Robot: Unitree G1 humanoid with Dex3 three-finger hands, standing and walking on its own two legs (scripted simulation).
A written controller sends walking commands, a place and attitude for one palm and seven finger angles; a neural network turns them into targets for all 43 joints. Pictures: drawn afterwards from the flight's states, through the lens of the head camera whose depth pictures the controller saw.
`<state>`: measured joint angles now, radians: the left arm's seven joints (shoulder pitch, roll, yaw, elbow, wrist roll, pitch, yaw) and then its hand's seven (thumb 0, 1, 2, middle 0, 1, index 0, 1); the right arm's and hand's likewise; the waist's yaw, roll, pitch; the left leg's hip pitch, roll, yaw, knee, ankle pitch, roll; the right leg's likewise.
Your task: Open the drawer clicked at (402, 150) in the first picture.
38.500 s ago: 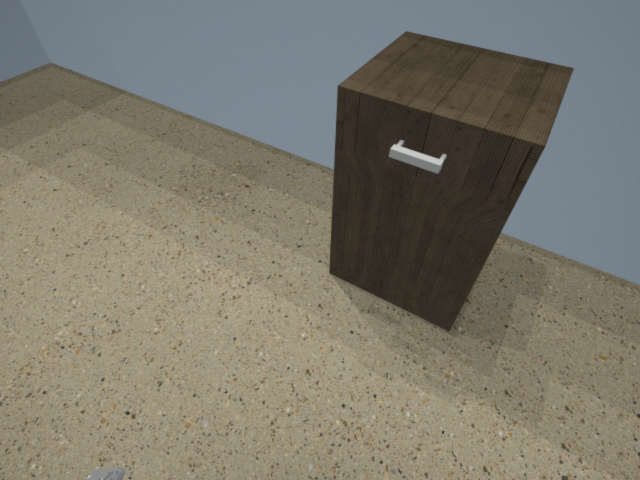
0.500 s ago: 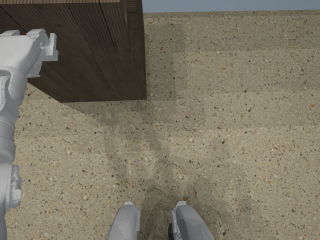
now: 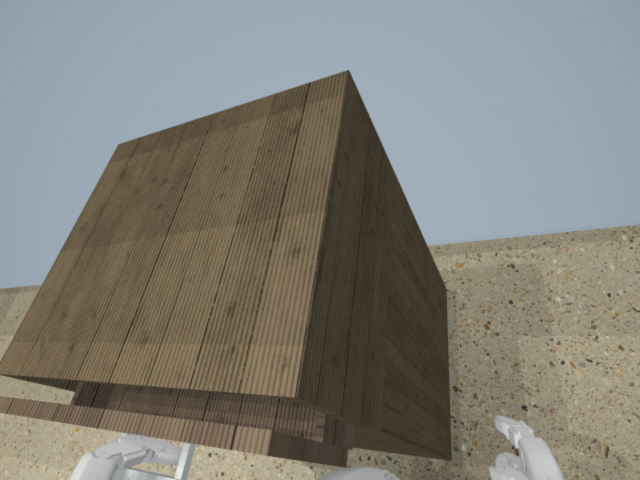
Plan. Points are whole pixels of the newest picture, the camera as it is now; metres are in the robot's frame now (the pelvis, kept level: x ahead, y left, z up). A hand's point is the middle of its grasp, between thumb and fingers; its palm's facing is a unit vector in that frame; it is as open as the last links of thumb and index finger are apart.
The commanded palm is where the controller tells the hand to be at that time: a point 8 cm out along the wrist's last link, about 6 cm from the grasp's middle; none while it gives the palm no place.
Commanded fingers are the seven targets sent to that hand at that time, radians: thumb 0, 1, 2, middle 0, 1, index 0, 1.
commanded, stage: relax the arm and regain balance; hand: left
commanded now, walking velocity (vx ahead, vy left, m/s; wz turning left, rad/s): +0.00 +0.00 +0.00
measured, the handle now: (149, 463) +0.16 +0.25 +0.01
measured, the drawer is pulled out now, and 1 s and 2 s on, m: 0.05 0.00 0.16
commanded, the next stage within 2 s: step back with the hand held close in 1.78 s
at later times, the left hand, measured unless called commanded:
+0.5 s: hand (161, 458) +0.16 +0.21 +0.04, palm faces +0.14 -0.48 -0.87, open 10.3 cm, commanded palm none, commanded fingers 0.00 -0.50 0.30 -0.15 -0.30 -0.15 -0.30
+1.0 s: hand (165, 456) +0.16 +0.20 +0.04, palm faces +0.00 -0.54 -0.84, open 11.7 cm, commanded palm none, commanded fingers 0.00 -0.50 0.30 -0.15 -0.30 -0.15 -0.30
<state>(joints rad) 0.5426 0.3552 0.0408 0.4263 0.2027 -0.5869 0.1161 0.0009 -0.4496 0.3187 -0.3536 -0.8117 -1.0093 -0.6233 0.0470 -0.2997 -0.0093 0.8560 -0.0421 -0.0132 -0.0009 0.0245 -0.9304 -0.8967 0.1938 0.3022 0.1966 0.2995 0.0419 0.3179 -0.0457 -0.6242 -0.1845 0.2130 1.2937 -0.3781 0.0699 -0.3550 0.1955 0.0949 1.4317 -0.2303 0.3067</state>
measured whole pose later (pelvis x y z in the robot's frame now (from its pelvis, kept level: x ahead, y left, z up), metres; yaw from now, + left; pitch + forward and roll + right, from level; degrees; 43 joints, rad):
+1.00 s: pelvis +0.01 -0.13 +0.01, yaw +18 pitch -6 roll +6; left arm 0.11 0.57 -0.02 0.59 0.19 -0.10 0.05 0.00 -0.49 0.30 -0.18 -0.51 -0.88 -0.74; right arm 0.48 -0.42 -0.03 1.00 -0.02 0.08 0.01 0.00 -0.92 -0.90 0.19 0.30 0.19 0.30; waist -0.16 0.15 0.05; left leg -0.27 -0.06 0.19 1.09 -0.71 0.04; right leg -0.69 -0.06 0.20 1.09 -0.32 0.04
